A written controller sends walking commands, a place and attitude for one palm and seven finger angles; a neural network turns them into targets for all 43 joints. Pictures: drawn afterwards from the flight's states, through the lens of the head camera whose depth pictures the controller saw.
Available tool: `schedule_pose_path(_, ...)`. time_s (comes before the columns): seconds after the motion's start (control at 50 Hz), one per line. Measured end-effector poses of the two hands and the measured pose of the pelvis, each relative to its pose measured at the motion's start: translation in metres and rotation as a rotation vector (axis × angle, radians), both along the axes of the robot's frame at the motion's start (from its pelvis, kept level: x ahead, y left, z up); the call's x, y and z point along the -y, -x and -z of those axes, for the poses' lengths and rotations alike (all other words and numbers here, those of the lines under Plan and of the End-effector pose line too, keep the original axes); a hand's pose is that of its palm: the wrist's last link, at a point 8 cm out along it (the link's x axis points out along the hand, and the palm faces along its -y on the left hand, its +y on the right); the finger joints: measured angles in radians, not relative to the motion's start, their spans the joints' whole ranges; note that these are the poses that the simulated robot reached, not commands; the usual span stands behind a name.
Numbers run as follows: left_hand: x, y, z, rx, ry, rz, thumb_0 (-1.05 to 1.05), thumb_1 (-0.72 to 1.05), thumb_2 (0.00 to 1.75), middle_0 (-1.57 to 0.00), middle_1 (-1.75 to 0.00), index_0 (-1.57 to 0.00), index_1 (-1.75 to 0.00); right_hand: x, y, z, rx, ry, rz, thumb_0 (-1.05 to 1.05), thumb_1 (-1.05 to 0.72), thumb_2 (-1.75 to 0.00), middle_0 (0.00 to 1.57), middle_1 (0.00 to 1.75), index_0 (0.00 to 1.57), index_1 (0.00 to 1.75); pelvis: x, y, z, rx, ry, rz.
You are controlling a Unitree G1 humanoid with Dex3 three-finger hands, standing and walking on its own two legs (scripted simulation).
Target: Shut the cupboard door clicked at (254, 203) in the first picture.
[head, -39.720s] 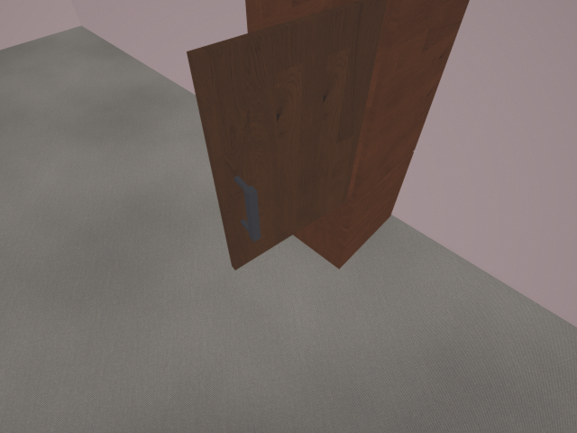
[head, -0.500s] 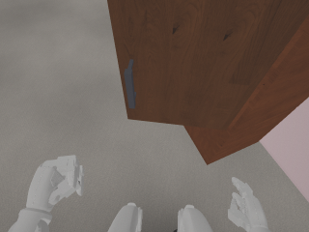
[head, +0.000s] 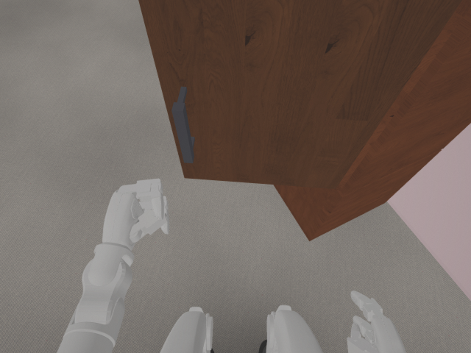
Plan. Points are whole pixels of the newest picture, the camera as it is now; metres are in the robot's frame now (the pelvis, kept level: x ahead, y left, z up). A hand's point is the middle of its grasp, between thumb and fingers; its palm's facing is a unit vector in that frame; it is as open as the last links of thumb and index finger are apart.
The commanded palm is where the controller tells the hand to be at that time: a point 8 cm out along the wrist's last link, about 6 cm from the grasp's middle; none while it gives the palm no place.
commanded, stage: bring the fist close to the handle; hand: left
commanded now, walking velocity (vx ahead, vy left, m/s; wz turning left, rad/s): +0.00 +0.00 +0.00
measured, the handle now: (186, 128) +0.52 +0.11 +0.02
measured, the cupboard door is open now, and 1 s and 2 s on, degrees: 60 60 47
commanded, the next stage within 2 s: push the door shut along its arc in 0.84 s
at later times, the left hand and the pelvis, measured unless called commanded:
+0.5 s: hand (204, 165) +0.43 +0.07 +0.02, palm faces -0.06 -1.00 -0.03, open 3.1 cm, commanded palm +0.40 +0.13 +0.03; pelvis +0.00 -0.01 -0.01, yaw +0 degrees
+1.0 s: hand (202, 167) +0.43 +0.07 +0.02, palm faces -0.06 -1.00 -0.04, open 3.1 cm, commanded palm +0.41 +0.13 +0.03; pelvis -0.01 -0.01 -0.01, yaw +0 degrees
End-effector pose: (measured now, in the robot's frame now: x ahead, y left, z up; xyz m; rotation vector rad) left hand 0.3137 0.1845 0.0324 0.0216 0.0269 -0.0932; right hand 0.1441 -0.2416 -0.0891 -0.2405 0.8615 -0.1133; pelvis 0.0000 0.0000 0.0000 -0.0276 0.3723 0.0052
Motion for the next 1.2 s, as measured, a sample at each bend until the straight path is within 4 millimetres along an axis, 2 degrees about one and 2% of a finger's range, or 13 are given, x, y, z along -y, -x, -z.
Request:
schedule_pose_path(0.3,0.04,-0.064,0.006,0.018,-0.001,0.001,0.02,0.9,0.9,-1.3,-1.5,-1.3,-1.5,0.011,0.025,0.018,-0.127,-0.007,0.046,0.01,-0.91,-0.9,0.2,0.3,0.2,0.3,0.004,0.001,0.003,-0.029,-0.014,0.009)
schedule_pose_path(0.52,0.057,-0.106,0.008,0.026,-0.006,-0.038,0.02,0.9,0.9,-1.3,-1.5,-1.3,-1.49,0.02,0.065,0.031,-0.246,-0.02,0.096,0.01,-0.91,-0.9,0.2,0.3,0.2,0.3,0.009,0.004,0.007,-0.058,-0.025,0.02)
schedule_pose_path(0.58,0.056,-0.108,0.006,0.036,-0.006,-0.045,0.02,0.9,0.9,-1.3,-1.5,-1.3,-1.49,0.022,0.077,0.033,-0.278,-0.028,0.117,0.01,-0.91,-0.9,0.2,0.3,0.2,0.3,0.01,0.003,0.007,-0.062,-0.029,0.028)
schedule_pose_path(0.68,0.054,-0.099,0.007,0.022,-0.016,-0.04,0.02,0.9,0.9,-1.3,-1.5,-1.3,-1.49,0.024,0.091,0.032,-0.321,-0.039,0.134,0.01,-0.91,-0.9,0.2,0.3,0.2,0.3,0.012,0.003,0.003,-0.052,-0.034,0.032)
schedule_pose_path(0.84,0.055,-0.089,0.007,0.039,-0.009,-0.042,0.02,0.9,0.9,-1.3,-1.5,-1.3,-1.49,0.029,0.089,0.028,-0.31,-0.016,0.117,0.01,-0.91,-0.9,0.2,0.3,0.2,0.3,0.014,0.006,0.001,-0.04,-0.032,0.021)
schedule_pose_path(1.06,0.056,-0.1,0.007,0.042,-0.026,-0.017,0.02,0.9,0.9,-1.31,-1.5,-1.3,-1.5,0.03,0.07,0.03,-0.253,-0.004,0.098,0.01,-0.91,-0.9,0.2,0.3,0.2,0.3,0.012,0.012,0.006,-0.044,-0.029,0.017)
schedule_pose_path(1.2,0.057,-0.124,0.006,0.038,-0.028,0.018,0.02,0.9,0.9,-1.31,-1.5,-1.31,-1.5,0.028,0.079,0.036,-0.28,0.01,0.107,0.0,-0.91,-0.9,0.2,0.3,0.2,0.3,0.011,0.015,0.013,-0.064,-0.021,0.01)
